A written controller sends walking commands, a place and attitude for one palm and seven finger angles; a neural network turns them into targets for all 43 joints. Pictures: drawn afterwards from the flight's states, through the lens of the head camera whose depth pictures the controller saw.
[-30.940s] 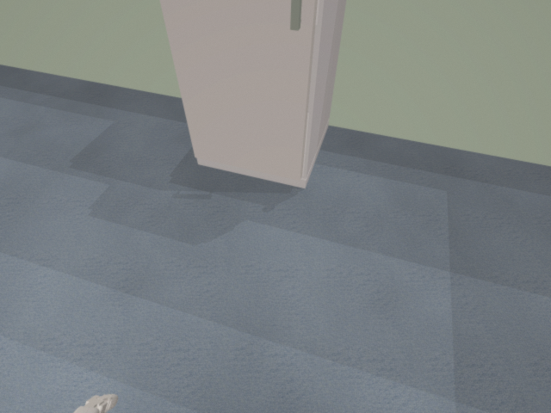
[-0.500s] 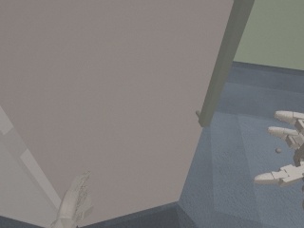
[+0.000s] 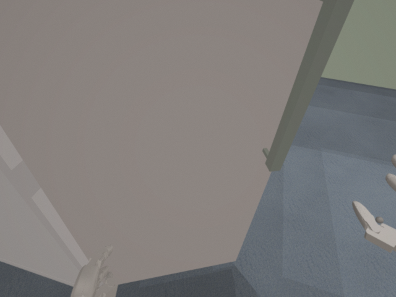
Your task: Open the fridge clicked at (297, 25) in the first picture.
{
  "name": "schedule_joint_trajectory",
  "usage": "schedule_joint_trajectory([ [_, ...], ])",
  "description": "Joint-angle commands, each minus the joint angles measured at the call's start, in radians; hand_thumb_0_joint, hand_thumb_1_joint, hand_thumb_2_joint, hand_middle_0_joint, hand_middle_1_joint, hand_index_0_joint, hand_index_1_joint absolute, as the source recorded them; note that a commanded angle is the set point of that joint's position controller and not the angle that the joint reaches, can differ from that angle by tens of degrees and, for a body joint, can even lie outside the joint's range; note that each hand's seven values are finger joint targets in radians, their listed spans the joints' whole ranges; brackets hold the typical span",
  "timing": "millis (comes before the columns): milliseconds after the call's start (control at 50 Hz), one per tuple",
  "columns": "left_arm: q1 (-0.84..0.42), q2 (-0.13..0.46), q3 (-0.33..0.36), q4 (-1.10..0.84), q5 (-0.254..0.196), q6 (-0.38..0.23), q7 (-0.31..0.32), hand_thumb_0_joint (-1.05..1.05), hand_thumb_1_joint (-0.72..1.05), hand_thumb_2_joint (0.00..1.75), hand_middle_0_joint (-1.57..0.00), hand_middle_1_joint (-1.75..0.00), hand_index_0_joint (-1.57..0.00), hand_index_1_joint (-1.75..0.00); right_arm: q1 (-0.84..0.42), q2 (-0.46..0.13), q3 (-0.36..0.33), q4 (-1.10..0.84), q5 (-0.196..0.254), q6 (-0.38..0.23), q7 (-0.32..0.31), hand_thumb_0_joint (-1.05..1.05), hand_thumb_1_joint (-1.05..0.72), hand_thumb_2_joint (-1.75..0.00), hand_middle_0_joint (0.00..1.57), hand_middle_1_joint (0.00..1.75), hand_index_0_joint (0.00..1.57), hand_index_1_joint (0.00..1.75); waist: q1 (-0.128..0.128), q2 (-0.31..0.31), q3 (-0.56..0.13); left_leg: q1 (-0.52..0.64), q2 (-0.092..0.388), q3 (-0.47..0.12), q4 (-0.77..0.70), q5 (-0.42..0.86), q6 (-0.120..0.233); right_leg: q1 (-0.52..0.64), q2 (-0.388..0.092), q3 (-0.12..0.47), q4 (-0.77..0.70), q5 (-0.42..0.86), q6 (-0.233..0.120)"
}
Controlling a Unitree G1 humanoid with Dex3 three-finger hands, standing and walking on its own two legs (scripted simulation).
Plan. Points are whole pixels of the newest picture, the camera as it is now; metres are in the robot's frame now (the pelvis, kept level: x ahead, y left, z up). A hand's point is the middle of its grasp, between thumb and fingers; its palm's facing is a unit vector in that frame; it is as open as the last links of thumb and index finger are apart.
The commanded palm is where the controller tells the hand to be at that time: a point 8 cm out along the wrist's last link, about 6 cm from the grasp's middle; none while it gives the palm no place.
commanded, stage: draw the hand back to the body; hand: right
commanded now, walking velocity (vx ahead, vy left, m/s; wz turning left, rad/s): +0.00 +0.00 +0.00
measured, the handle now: (291, 98) +0.43 -0.18 +0.23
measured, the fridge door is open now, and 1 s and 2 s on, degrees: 63 63 63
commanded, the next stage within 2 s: step back with the hand held close in 0.50 s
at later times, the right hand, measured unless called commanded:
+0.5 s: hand (380, 224) +0.19 -0.27 +0.16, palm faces +0.50 +0.79 -0.35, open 7.5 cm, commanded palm +0.14 -0.30 +0.18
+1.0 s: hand (385, 239) +0.17 -0.27 +0.15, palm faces +0.35 +0.79 -0.50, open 7.5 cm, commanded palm +0.11 -0.31 +0.18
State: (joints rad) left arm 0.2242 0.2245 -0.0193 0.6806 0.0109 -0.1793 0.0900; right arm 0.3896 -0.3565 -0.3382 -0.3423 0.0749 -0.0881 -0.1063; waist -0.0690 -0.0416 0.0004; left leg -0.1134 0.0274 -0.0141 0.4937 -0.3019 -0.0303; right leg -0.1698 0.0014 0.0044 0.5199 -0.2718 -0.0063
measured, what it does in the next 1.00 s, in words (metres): stands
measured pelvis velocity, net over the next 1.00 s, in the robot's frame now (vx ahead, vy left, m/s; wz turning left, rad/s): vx -0.03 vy -0.01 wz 0.01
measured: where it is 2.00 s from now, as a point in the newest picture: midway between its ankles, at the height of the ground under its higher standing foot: outside the picture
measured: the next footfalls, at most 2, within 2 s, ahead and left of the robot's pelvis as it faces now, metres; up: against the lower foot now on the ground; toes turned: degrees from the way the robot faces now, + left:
left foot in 1.84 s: -0.16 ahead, +0.11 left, +0.00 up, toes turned -7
right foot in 1.96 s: -0.03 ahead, -0.11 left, +0.00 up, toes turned -4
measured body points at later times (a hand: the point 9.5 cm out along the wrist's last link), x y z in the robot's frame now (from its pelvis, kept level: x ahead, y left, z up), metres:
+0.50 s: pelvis +0.01 +0.01 +0.00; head -0.02 +0.02 +0.45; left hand +0.20 +0.21 -0.07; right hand +0.16 -0.31 +0.18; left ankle -0.02 +0.14 -0.74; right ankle +0.01 -0.12 -0.74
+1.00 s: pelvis -0.03 -0.01 +0.00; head -0.01 -0.01 +0.45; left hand +0.15 +0.23 -0.08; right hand +0.15 -0.31 +0.18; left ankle -0.02 +0.14 -0.74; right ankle +0.01 -0.12 -0.74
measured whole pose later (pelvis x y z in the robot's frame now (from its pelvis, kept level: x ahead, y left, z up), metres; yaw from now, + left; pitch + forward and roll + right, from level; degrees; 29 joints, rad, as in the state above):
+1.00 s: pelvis -0.03 -0.01 +0.00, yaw +1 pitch +0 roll +1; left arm 0.17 0.22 0.00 0.55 0.00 -0.02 0.10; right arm 0.54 -0.43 -0.39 -0.47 0.05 -0.15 -0.11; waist -0.02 -0.01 0.04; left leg -0.24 0.03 -0.03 0.46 -0.22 -0.05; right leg -0.29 0.00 -0.01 0.49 -0.20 -0.02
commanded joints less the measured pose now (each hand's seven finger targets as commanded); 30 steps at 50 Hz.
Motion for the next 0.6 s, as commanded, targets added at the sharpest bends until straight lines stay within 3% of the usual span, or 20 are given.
schedule_joint_trajectory([
  [0,-0.146,0.110,0.037,-0.180,-0.005,-0.048,0.015,0.00,0.90,0.90,-0.20,-0.30,-0.20,-0.30,-0.115,-0.205,-0.134,-0.216,-0.004,-0.060,-0.015,0.00,-0.72,-0.81,0.21,0.41,0.21,0.41,-0.016,-0.030,-0.055,-0.066,-0.001,0.049,-0.091,0.149,0.048,0.047,-0.028,0.005,-0.109,0.151,-0.014],
  [20,-0.149,0.103,0.038,-0.184,-0.006,-0.047,0.015,0.00,0.90,0.90,-0.20,-0.30,-0.20,-0.30,-0.100,-0.185,-0.119,-0.214,-0.003,-0.059,-0.014,0.00,-0.75,-0.83,0.21,0.38,0.21,0.38,-0.012,-0.009,-0.042,-0.067,-0.002,0.053,-0.088,0.144,0.047,0.045,-0.030,0.004,-0.109,0.147,-0.014],
  [60,-0.145,0.108,0.037,-0.184,-0.004,-0.044,0.015,0.00,0.90,0.90,-0.20,-0.30,-0.20,-0.30,-0.092,-0.195,-0.128,-0.224,-0.006,-0.056,-0.014,0.00,-0.83,-0.87,0.20,0.34,0.20,0.34,-0.017,-0.043,-0.056,-0.058,0.001,0.050,-0.091,0.169,0.050,0.055,-0.029,0.002,-0.107,0.174,-0.014],
  [100,-0.145,0.106,0.035,-0.188,-0.002,-0.044,0.015,0.00,0.90,0.90,-0.20,-0.30,-0.20,-0.30,-0.096,-0.203,-0.134,-0.250,-0.007,-0.055,-0.016,0.00,-0.90,-0.90,0.20,0.30,0.20,0.30,-0.017,-0.039,-0.071,-0.050,-0.003,0.051,-0.091,0.178,0.049,0.064,-0.026,0.005,-0.109,0.187,-0.013],
  [180,-0.146,0.103,0.034,-0.187,0.000,-0.042,0.017,0.00,0.90,0.90,-0.20,-0.30,-0.20,-0.30,-0.111,-0.186,-0.111,-0.251,-0.008,-0.044,-0.018,0.00,-0.90,-0.90,0.20,0.30,0.20,0.30,-0.011,-0.037,-0.051,-0.054,-0.001,0.050,-0.099,0.183,0.048,0.067,-0.027,0.004,-0.106,0.191,-0.015],
  [220,-0.147,0.102,0.034,-0.186,0.001,-0.040,0.019,0.00,0.90,0.90,-0.20,-0.30,-0.20,-0.30,-0.108,-0.183,-0.112,-0.231,-0.007,-0.038,-0.018,0.00,-0.90,-0.90,0.20,0.30,0.20,0.30,-0.011,-0.006,-0.042,-0.056,-0.003,0.053,-0.100,0.184,0.046,0.066,-0.027,0.001,-0.106,0.191,-0.017],
  [300,-0.150,0.103,0.030,-0.183,0.004,-0.034,0.019,0.00,0.90,0.90,-0.20,-0.30,-0.20,-0.30,-0.130,-0.191,-0.115,-0.236,-0.010,-0.032,-0.018,0.00,-0.90,-0.90,0.20,0.30,0.20,0.30,-0.014,-0.039,-0.052,-0.049,-0.002,0.050,-0.107,0.185,0.047,0.075,-0.021,0.000,-0.110,0.195,-0.015],
  [340,-0.154,0.104,0.030,-0.183,0.004,-0.034,0.020,0.00,0.90,0.90,-0.20,-0.30,-0.20,-0.30,-0.116,-0.182,-0.106,-0.225,-0.010,-0.028,-0.016,0.00,-0.90,-0.90,0.20,0.30,0.20,0.30,-0.015,-0.026,-0.037,-0.039,-0.002,0.053,-0.108,0.186,0.049,0.064,-0.024,0.005,-0.116,0.200,-0.016],
  [360,-0.151,0.104,0.029,-0.184,0.004,-0.032,0.019,0.00,0.90,0.90,-0.20,-0.30,-0.20,-0.30,-0.122,-0.194,-0.117,-0.237,-0.010,-0.028,-0.017,0.00,-0.90,-0.90,0.20,0.30,0.20,0.30,-0.018,-0.048,-0.061,-0.037,-0.002,0.050,-0.108,0.192,0.049,0.081,-0.022,0.004,-0.117,0.206,-0.016],
  [420,-0.156,0.096,0.028,-0.187,0.005,-0.033,0.019,0.00,0.90,0.90,-0.20,-0.30,-0.20,-0.30,-0.107,-0.189,-0.115,-0.233,-0.007,-0.028,-0.017,0.00,-0.90,-0.90,0.20,0.30,0.20,0.30,-0.017,-0.008,-0.044,-0.040,-0.005,0.054,-0.111,0.179,0.046,0.074,-0.023,0.002,-0.118,0.190,-0.017],
  [580,-0.156,0.096,0.031,-0.187,0.005,-0.029,0.021,0.00,0.90,0.90,-0.20,-0.30,-0.20,-0.30,-0.096,-0.197,-0.125,-0.234,-0.007,-0.027,-0.013,0.00,-0.90,-0.90,0.20,0.30,0.20,0.30,-0.019,-0.021,-0.054,-0.027,0.000,0.050,-0.118,0.209,0.044,0.080,-0.021,-0.007,-0.114,0.211,-0.021],
])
